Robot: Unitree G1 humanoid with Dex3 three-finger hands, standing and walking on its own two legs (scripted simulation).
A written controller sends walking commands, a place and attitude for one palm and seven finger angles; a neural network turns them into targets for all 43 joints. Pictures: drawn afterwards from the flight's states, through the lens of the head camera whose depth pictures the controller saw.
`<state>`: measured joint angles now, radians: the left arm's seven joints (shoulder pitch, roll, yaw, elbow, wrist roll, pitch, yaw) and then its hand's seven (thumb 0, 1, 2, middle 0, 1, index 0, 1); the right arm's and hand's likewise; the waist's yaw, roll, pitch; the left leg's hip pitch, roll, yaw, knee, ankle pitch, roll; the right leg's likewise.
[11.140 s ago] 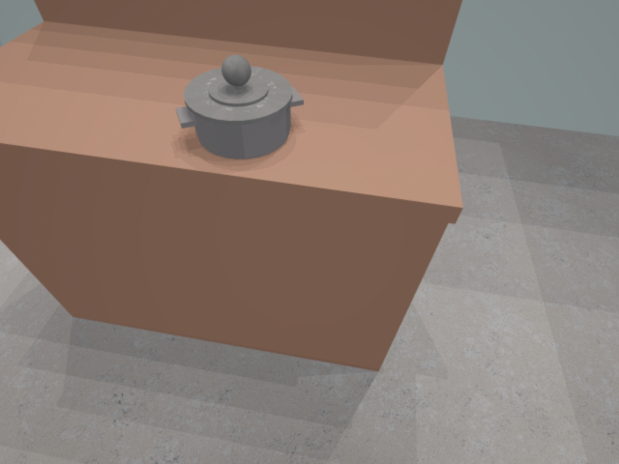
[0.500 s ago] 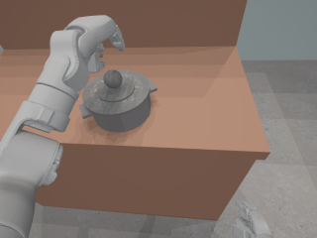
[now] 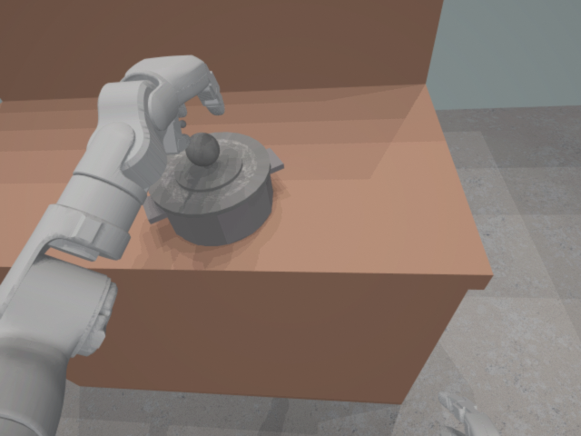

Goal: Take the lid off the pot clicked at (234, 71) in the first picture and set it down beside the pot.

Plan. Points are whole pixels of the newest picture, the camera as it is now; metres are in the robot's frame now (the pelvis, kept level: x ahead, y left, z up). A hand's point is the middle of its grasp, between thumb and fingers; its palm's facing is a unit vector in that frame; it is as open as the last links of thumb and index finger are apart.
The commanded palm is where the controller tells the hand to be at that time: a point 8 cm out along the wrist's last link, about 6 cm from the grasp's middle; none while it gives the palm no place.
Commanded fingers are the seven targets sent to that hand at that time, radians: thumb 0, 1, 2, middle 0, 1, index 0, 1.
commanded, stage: move the open hand above the knob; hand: left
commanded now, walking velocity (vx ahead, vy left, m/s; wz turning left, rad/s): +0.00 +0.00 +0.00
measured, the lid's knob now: (202, 149) +0.48 +0.13 +0.16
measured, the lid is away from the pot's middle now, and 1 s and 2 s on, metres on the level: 0.00 0.00 0.00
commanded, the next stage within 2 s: lower the open fingers around the knob in 1.50 s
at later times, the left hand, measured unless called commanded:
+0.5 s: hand (169, 97) +0.46 +0.14 +0.26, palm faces -0.14 -0.06 -0.99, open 9.9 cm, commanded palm +0.42 +0.14 +0.31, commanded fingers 0.00 -0.40 1.74 -0.88 -0.08 -0.88 -0.08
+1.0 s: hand (191, 122) +0.43 +0.12 +0.24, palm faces -0.15 +0.02 -0.99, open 9.9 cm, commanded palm +0.41 +0.14 +0.31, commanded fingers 0.00 -0.40 1.74 -0.88 -0.08 -0.88 -0.08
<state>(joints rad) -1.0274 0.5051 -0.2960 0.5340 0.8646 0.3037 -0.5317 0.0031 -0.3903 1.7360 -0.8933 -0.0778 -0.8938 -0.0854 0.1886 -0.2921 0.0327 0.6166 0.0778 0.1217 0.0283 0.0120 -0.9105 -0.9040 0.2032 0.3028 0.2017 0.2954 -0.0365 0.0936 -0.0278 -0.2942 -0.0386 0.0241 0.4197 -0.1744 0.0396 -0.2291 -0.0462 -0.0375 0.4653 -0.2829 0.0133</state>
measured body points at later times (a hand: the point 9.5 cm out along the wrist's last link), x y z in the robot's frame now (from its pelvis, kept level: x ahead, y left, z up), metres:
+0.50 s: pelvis +0.00 +0.00 +0.00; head +0.02 -0.04 +0.45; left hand +0.46 +0.14 +0.31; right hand +0.16 -0.24 -0.12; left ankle +0.03 +0.10 -0.74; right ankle -0.03 -0.13 -0.74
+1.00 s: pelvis -0.01 +0.00 +0.00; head +0.00 -0.04 +0.45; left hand +0.43 +0.11 +0.30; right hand +0.17 -0.23 -0.11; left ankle +0.03 +0.10 -0.74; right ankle -0.03 -0.13 -0.74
